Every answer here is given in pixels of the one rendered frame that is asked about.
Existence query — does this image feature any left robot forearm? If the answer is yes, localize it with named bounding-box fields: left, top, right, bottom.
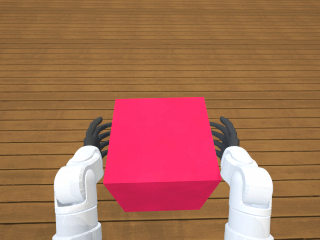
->
left=52, top=145, right=104, bottom=240

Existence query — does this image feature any right robot forearm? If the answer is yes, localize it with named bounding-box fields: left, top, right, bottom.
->
left=220, top=146, right=274, bottom=240

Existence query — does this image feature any robot left hand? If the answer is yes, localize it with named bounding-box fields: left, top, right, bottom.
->
left=83, top=116, right=112, bottom=158

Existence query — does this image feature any carton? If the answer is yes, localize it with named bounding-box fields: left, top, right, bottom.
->
left=103, top=97, right=222, bottom=212

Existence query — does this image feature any robot right hand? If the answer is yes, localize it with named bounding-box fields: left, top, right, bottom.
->
left=209, top=116, right=240, bottom=161

